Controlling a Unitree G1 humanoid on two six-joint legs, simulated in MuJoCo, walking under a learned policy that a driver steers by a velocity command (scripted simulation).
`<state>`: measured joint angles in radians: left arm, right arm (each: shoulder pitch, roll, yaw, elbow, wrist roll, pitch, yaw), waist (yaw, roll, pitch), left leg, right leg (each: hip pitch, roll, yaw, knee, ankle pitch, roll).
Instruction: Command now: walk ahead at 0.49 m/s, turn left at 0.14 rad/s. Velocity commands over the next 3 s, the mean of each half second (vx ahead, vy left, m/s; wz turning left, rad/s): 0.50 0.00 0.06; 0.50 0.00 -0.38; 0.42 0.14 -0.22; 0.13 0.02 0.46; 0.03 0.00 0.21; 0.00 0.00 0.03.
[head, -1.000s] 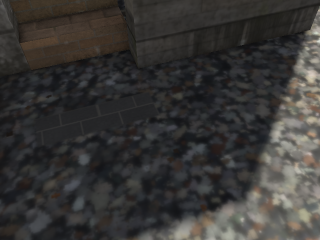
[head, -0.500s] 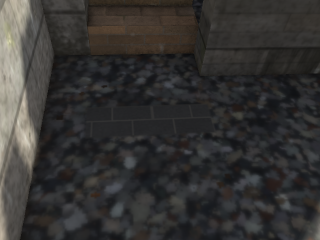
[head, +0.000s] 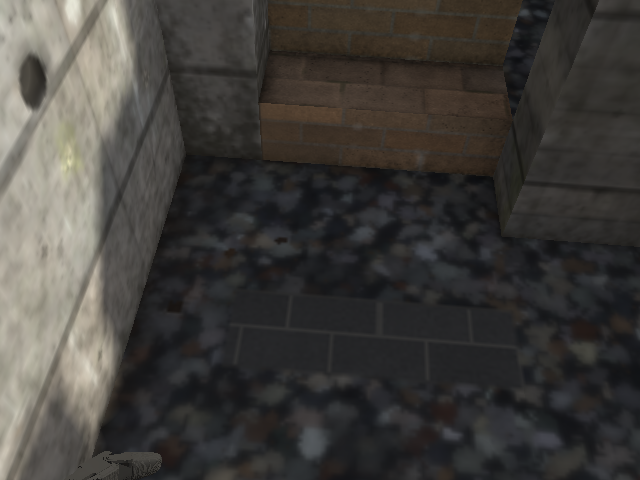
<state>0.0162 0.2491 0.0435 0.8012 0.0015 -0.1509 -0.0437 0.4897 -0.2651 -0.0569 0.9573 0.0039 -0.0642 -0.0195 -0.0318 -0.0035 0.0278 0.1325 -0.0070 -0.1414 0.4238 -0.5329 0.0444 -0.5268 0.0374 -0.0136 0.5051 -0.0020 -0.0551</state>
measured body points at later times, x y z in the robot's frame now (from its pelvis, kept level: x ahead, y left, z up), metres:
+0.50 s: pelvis +0.29 +0.00 +0.02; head +0.31 +0.01 +0.47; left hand +0.25 +0.27 -0.12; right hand +0.51 -0.23 -0.06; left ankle +0.42 +0.11 -0.71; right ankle +0.15 -0.11 -0.71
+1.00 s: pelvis +0.55 -0.04 +0.02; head +0.57 -0.06 +0.46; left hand +0.78 +0.16 -0.08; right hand +0.50 -0.33 -0.12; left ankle +0.42 +0.11 -0.71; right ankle +0.68 -0.20 -0.69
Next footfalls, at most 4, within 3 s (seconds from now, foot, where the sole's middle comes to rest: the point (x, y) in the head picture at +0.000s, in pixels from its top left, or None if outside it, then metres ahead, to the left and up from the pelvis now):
0.52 left None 0.46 0.11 -0.75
1.04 right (406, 356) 0.72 -0.20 -0.75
1.62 left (338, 237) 1.07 -0.07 -0.75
2.06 right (418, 262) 0.99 -0.27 -0.75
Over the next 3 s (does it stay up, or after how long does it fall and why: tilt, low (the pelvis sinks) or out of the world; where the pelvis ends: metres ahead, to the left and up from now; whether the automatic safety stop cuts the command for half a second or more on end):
stays up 0.90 -0.13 0.03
